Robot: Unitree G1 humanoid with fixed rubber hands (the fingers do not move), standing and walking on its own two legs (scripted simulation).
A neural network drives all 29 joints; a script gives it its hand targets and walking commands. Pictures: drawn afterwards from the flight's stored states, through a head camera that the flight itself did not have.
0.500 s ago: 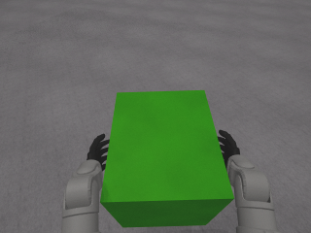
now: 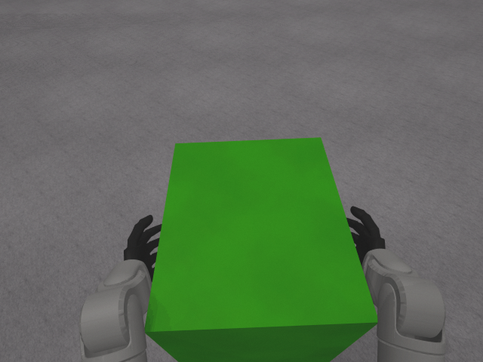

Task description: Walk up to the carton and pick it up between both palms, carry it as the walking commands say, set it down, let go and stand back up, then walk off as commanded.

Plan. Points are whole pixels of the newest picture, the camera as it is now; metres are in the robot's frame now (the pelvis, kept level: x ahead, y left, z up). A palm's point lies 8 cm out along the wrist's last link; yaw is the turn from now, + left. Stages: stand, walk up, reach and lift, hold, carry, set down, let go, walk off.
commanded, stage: carry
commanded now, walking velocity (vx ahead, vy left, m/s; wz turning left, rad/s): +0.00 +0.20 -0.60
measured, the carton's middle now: (252, 256) +0.30 -0.01 +0.01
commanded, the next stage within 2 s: none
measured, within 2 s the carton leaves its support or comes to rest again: neither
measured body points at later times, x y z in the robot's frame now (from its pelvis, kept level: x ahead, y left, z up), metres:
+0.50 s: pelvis +0.00 +0.13 -0.01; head +0.00 +0.13 +0.44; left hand +0.31 +0.20 +0.07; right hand +0.19 -0.12 +0.07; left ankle +0.01 +0.19 -0.73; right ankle -0.05 +0.06 -0.73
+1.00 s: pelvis +0.03 +0.26 +0.00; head +0.04 +0.28 +0.45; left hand +0.34 +0.25 +0.05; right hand +0.14 -0.02 +0.07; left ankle +0.08 +0.33 -0.73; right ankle -0.06 +0.17 -0.65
